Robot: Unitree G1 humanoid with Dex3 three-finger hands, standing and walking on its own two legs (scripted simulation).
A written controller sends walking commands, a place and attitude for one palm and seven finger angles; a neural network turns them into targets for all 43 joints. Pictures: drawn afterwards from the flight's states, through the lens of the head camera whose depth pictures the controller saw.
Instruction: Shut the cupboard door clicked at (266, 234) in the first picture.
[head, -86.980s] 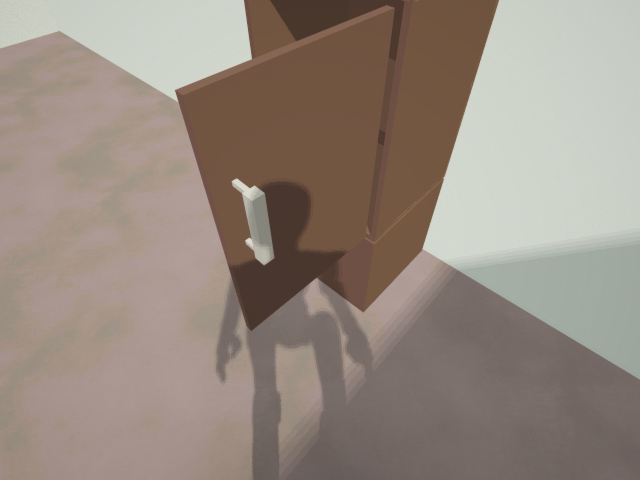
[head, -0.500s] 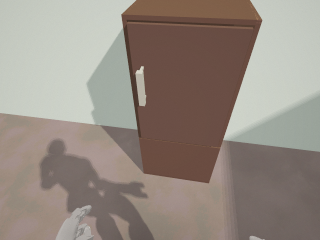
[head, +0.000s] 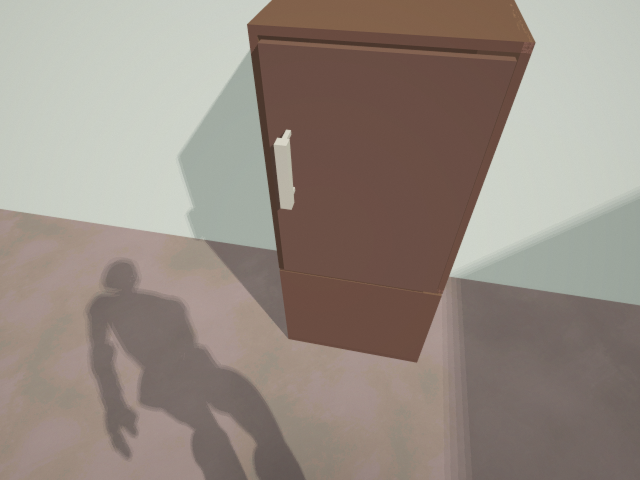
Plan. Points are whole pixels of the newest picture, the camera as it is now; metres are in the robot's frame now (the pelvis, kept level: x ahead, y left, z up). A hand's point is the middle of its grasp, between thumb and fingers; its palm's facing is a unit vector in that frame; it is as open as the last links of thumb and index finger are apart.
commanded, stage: let the arm hang, fingers relaxed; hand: left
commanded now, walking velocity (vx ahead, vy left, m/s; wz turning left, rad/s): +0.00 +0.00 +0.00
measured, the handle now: (287, 170) +0.68 +0.10 +0.01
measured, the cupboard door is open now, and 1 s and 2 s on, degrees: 0 0 0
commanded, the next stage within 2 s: look to check the result in 0.40 s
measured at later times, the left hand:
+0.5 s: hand out of the picture -0.03 +0.14 -0.18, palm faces +0.05 -0.99 -0.13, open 7.3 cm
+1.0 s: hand out of the picture -0.03 +0.15 -0.18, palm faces +0.04 -0.99 -0.13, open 7.3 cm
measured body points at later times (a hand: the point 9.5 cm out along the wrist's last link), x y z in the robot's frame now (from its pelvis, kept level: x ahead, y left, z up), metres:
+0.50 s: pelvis +0.01 +0.00 +0.00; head +0.01 +0.01 +0.45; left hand -0.03 +0.20 -0.16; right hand -0.02 -0.20 -0.16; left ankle +0.04 +0.09 -0.74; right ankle -0.02 -0.06 -0.74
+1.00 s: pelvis +0.02 +0.01 +0.00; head +0.03 +0.02 +0.45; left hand -0.03 +0.21 -0.16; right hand +0.00 -0.19 -0.16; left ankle +0.04 +0.09 -0.74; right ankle -0.02 -0.06 -0.74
